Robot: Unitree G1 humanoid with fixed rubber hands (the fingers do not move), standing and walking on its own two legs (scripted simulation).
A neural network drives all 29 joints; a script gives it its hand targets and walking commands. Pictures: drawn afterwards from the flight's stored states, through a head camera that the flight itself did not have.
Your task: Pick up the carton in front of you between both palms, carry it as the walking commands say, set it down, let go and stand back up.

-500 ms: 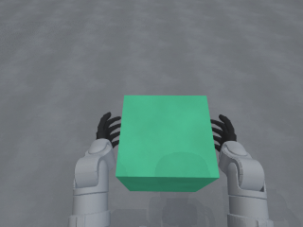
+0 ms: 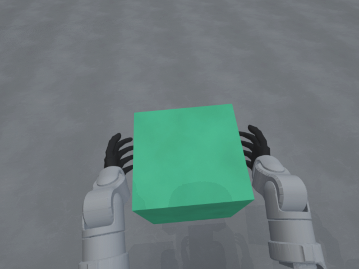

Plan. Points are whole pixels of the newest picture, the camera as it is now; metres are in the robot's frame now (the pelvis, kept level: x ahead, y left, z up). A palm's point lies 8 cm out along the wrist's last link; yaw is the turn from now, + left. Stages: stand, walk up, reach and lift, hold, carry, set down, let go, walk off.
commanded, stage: carry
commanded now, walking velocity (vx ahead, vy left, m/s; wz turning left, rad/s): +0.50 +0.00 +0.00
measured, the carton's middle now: (188, 171) +0.35 -0.01 +0.03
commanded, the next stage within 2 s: none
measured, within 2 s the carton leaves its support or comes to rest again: neither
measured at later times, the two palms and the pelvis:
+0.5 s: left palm (120, 85) +0.66 +0.18 +0.08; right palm (214, 82) +0.64 -0.12 +0.08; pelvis +0.33 +0.04 +0.01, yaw -2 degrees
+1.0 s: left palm (137, 52) +0.86 +0.13 +0.09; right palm (215, 47) +0.87 -0.17 +0.08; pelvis +0.64 -0.03 +0.02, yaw +1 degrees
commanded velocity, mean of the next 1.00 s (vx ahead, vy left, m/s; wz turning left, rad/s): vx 0.50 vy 0.00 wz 0.00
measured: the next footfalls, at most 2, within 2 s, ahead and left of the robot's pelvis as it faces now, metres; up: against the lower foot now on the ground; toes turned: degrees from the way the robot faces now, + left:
left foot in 0.38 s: +0.44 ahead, +0.11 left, +0.00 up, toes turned +6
right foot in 0.84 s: +0.70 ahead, -0.11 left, +0.00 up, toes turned -12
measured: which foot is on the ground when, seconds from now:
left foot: up 0.00-0.36, down 0.38-0.86, up 0.88-1.00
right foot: down 0.00-0.38, up 0.40-0.82, down 0.84-1.00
